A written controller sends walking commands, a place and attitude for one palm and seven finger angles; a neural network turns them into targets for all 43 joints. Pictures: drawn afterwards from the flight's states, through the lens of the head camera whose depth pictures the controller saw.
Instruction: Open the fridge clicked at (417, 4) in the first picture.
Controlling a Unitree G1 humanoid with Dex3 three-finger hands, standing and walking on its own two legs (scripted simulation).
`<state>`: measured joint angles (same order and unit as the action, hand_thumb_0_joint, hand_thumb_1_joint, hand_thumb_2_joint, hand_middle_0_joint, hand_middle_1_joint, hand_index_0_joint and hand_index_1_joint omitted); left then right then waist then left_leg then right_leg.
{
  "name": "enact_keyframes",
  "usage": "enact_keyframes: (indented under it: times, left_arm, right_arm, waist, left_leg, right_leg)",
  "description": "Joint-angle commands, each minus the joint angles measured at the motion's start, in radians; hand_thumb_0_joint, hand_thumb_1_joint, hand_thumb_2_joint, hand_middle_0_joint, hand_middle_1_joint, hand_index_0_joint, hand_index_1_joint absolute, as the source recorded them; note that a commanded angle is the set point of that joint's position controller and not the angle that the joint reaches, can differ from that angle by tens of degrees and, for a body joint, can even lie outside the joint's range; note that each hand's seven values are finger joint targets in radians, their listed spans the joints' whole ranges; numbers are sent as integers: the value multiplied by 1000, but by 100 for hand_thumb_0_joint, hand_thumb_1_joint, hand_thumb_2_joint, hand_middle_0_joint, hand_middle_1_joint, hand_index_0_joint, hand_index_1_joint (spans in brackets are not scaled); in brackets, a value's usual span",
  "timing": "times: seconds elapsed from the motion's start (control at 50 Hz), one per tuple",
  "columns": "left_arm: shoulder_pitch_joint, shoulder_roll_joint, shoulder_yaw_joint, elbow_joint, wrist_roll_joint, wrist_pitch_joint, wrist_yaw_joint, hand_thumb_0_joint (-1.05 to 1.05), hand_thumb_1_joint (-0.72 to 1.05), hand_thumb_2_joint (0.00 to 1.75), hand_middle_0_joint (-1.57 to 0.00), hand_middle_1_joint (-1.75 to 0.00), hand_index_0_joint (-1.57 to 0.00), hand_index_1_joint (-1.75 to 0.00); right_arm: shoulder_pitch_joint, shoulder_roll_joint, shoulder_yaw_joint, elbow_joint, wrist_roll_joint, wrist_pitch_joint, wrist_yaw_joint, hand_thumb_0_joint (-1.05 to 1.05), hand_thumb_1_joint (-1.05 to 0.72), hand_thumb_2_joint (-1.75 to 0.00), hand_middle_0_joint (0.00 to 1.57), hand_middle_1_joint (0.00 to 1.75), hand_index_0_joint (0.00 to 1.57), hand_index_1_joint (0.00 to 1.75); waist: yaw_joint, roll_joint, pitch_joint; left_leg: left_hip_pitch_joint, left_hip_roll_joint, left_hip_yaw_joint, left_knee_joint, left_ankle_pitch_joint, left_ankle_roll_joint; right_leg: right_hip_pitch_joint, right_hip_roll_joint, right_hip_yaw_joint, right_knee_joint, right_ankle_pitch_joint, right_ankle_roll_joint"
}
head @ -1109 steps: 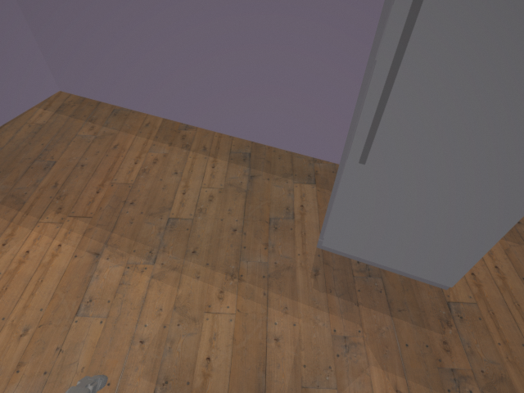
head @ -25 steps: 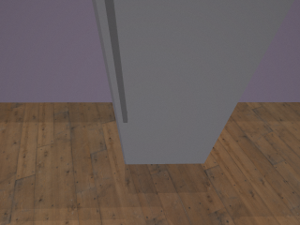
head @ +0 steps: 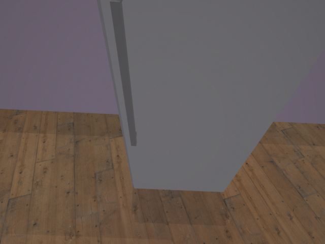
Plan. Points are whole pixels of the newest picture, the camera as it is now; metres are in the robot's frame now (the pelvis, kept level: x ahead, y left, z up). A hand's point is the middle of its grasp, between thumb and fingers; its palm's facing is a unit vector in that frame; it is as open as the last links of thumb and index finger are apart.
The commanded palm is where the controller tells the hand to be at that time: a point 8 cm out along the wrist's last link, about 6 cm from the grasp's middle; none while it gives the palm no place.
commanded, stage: come to a stop and stand still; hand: left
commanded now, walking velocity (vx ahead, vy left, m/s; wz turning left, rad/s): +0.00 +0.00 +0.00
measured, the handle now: (128, 90) +0.49 +0.13 +0.11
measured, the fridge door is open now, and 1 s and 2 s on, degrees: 0 0 0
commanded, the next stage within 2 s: look again from close up in 1.52 s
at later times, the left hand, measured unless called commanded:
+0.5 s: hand out of the picture +0.10 +0.17 -0.17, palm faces +0.06 -0.97 -0.22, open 7.4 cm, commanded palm none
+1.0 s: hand out of the picture -0.03 +0.18 -0.16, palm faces +0.03 -0.98 -0.21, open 7.4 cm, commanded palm none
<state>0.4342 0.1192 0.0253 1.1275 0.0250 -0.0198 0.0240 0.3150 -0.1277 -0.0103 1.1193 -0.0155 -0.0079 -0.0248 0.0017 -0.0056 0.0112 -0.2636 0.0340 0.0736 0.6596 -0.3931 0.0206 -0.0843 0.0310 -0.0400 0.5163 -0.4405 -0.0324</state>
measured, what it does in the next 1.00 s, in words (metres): steps on the spot: right foot, then left foot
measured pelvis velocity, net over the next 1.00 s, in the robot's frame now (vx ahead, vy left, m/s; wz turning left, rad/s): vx -0.02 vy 0.01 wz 0.00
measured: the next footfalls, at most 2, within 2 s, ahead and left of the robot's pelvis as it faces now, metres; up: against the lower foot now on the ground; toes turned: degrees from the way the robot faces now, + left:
right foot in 0.24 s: +0.12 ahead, -0.14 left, +0.00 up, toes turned -4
left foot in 0.56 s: +0.05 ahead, +0.10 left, +0.00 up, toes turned +4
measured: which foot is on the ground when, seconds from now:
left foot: down 0.00-0.26, up 0.28-0.54, down 0.56-1.00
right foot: down 0.00-0.04, up 0.06-0.22, down 0.24-0.58, up 0.60-0.84, down 0.86-1.00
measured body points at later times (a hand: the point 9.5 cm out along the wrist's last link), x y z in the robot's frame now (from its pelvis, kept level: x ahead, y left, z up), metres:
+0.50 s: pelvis +0.02 -0.02 +0.01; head +0.08 -0.01 +0.45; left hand +0.09 +0.22 -0.15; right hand +0.09 -0.26 -0.15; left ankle -0.01 +0.09 -0.70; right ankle +0.08 -0.14 -0.73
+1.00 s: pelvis -0.02 +0.01 +0.02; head -0.01 +0.00 +0.46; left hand -0.03 +0.23 -0.14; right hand +0.01 -0.22 -0.15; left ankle +0.01 +0.10 -0.73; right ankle -0.04 -0.11 -0.73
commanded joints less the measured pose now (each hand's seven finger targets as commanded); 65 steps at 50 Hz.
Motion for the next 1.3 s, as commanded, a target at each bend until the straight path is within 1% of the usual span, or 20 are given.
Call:
enact_keyframes:
  times: [0.0, 0.02, 0.04, 0.1, 0.18, 0.2, 0.24, 0.26, 0.38, 0.5, 0.52, 0.54, 0.56, 0.64, 0.76, 0.8, 0.86, 0.9, 1.04, 1.28]
  left_arm:
    - [24, 93, 20, -42, -6, -9, 6, 0, 90, 90, -20, -30, -20, -30]
    - [-45, 63, 7, -83, -13, -14, 8, 0, 90, 90, -20, -30, -20, -30]
    - [-90, 87, 14, -93, -6, -9, 19, 0, 90, 90, -20, -30, -20, -30]
    - [-98, 55, 20, -91, -4, 12, 13, 0, 90, 90, -20, -30, -20, -30]
    - [47, 61, 30, -55, -1, 19, 5, 0, 90, 90, -20, -30, -20, -30]
    - [59, 105, 36, -60, 3, 8, 8, 0, 90, 90, -20, -30, -20, -30]
    - [22, 212, 55, -72, 1, 0, 15, 0, 90, 90, -20, -30, -20, -30]
    - [-8, 213, 53, -86, -2, 3, 17, 0, 90, 90, -20, -30, -20, -30]
    - [-162, 219, 65, -154, 12, 27, 33, 0, 90, 90, -20, -30, -20, -30]
    - [-229, 221, 66, -182, 6, 35, 23, 0, 90, 90, -20, -30, -20, -30]
    - [-228, 192, 61, -196, -2, 42, 18, 0, 90, 90, -20, -30, -20, -30]
    - [-227, 142, 52, -216, -8, 51, 11, 0, 90, 90, -20, -30, -20, -30]
    - [-246, 116, 47, -220, -9, 55, 11, 0, 90, 90, -20, -30, -20, -30]
    - [-182, 119, 47, -165, 9, 64, 5, 0, 90, 90, -20, -30, -20, -30]
    - [-171, 100, 19, -144, -2, 35, 6, 0, 90, 90, -20, -30, -20, -30]
    - [-113, 122, 20, -114, -1, 21, 10, 0, 90, 90, -20, -30, -20, -30]
    - [-124, 174, 15, -97, -4, 7, 17, 0, 90, 90, -20, -30, -20, -30]
    - [-134, 152, 11, -81, -4, 0, 16, 0, 90, 90, -20, -30, -20, -30]
    - [-100, 134, 0, -55, -8, 14, 13, 0, 90, 90, -20, -30, -20, -30]
    - [-47, 110, 3, -43, -9, 15, 12, 0, 90, 90, -20, -30, -20, -30]
  right_arm:
    - [203, -132, -44, 14, -7, -41, -20, 0, -90, -90, 20, 30, 20, 30]
    - [330, -176, -52, 55, -10, -38, -36, 0, -90, -90, 20, 30, 20, 30]
    - [346, -162, -31, 79, -10, -22, -49, 0, -90, -90, 20, 30, 20, 30]
    - [119, -136, -26, 2, -8, -21, -55, 0, -90, -90, 20, 30, 20, 30]
    - [-5, -165, -42, -50, 7, -14, -40, 0, -90, -90, 20, 30, 20, 30]
    - [24, -147, -50, -55, 10, -8, -35, 0, -90, -90, 20, 30, 20, 30]
    - [85, -90, -61, -56, 19, 9, -25, 0, -90, -90, 20, 30, 20, 30]
    - [46, -73, -59, -63, 19, 21, -29, 0, -90, -90, 20, 30, 20, 30]
    - [-18, -66, -57, -83, 8, 41, -9, 0, -90, -90, 20, 30, 20, 30]
    - [57, -73, -55, -86, 4, 24, 3, 0, -90, -90, 20, 30, 20, 30]
    - [65, -113, -60, -92, 1, 17, 2, 0, -90, -90, 20, 30, 20, 30]
    - [33, -182, -72, -121, -8, 10, 0, 0, -90, -90, 20, 30, 20, 30]
    - [-45, -223, -75, -156, -17, 16, -1, 0, -90, -90, 20, 30, 20, 30]
    - [-148, -177, -51, -181, -18, 8, -12, 0, -90, -90, 20, 30, 20, 30]
    - [-39, -182, -57, -131, -7, -2, -15, 0, -90, -90, 20, 30, 20, 30]
    - [-45, -180, -56, -120, 4, -5, -12, 0, -90, -90, 20, 30, 20, 30]
    - [-39, -115, -37, -118, 14, -7, -3, 0, -90, -90, 20, 30, 20, 30]
    - [-36, -119, -36, -91, 4, -1, -3, 0, -90, -90, 20, 30, 20, 30]
    - [-11, -115, -19, -33, 1, 8, 1, 0, -90, -90, 20, 30, 20, 30]
    - [73, -89, -20, -5, -5, 7, -2, 0, -90, -90, 20, 30, 20, 30]
  waist:
    - [-99, 132, 23]
    - [-137, 303, 27]
    - [-122, 293, 63]
    - [-35, 136, 145]
    - [51, 94, 32]
    - [46, 0, -8]
    - [23, -240, -110]
    - [36, -219, -76]
    - [22, -131, -43]
    - [-29, -139, -90]
    - [-35, -54, -76]
    - [-27, 175, -32]
    - [-15, 291, 31]
    - [28, 173, 73]
    - [-10, 115, -39]
    - [13, 79, -57]
    - [-19, -65, -33]
    - [-21, -139, -35]
    - [-11, -23, 112]
    - [-8, 10, 109]
  left_leg:
    - [303, 140, -154, -194, 538, 91]
    - [488, 321, -347, -229, 1104, 180]
    - [458, 352, -328, -214, 1352, 208]
    - [232, 293, -189, -247, 1076, 158]
    - [83, 162, -53, -142, 805, 53]
    - [67, 116, -45, -73, 675, 19]
    - [-37, -43, 15, 209, -104, -40]
    - [-53, -28, -43, 312, -231, -33]
    - [-121, -3, -78, 303, -147, -44]
    - [97, -14, -15, -155, 134, -50]
    - [163, 30, -59, -233, 190, -38]
    - [113, 196, -277, -342, 270, 27]
    - [-38, 298, -357, -437, 290, 111]
    - [-92, 210, -225, -415, 282, 133]
    - [178, 198, -204, -338, 511, 137]
    - [149, 153, -169, -273, 499, 88]
    - [74, 56, -84, -253, 285, -3]
    - [131, 66, -77, -255, 324, -6]
    - [77, 69, -102, -353, 104, -4]
    - [12, 70, -116, -364, 29, -3]
  right_leg:
    - [-267, -78, 21, 301, 631, -21]
    - [-524, -6, -52, 514, 69, 24]
    - [-575, -27, 39, 599, -169, 19]
    - [-440, -114, 61, 369, -98, 26]
    - [-106, -76, -45, 10, 418, 40]
    - [-42, -104, -12, -39, 630, 32]
    - [38, -402, 245, -58, 1203, -141]
    - [-4, -425, 251, -79, 1215, -193]
    - [-58, -368, 185, -99, 904, -179]
    - [-150, -287, 128, -38, 568, -84]
    - [-239, -234, 85, 9, 397, -37]
    - [-332, -115, 4, 107, 134, 31]
    - [-305, -60, -16, 234, -65, 58]
    - [-281, -59, 63, 429, 7, 47]
    - [-219, -74, 10, 57, 41, 66]
    - [-93, -82, 14, -160, 243, 62]
    - [-77, -237, 154, -181, 435, -8]
    - [-111, -190, 126, -162, 438, -7]
    - [-213, -149, 123, -251, 60, 14]
    - [-219, -133, 115, -234, 25, 7]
